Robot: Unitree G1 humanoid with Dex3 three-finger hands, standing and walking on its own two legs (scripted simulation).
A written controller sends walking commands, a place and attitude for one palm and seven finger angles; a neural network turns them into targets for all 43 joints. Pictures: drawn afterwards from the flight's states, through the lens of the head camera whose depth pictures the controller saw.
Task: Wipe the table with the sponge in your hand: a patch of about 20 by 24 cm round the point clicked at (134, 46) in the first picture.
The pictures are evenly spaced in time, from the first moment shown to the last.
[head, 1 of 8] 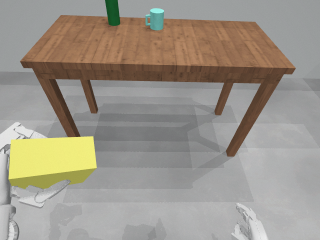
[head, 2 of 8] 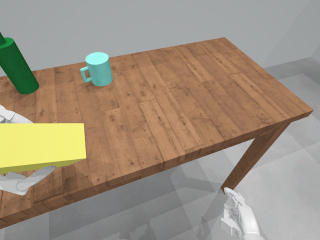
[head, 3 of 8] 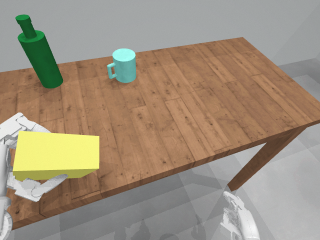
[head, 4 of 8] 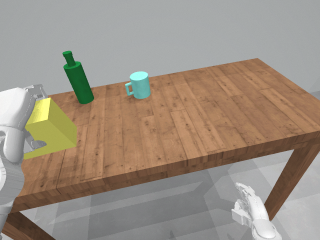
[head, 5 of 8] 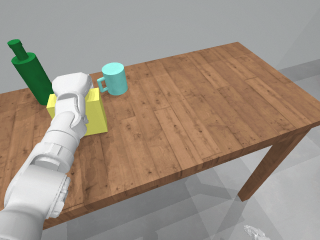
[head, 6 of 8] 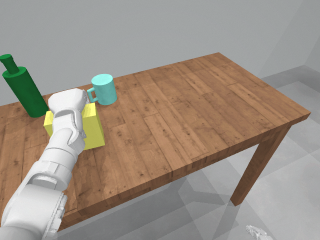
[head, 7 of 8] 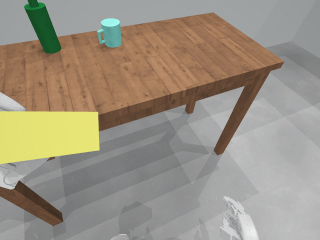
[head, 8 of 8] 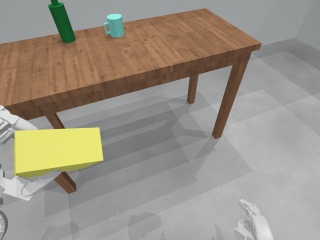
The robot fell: no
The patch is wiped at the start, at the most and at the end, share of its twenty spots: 0.00 1.00 1.00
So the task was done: yes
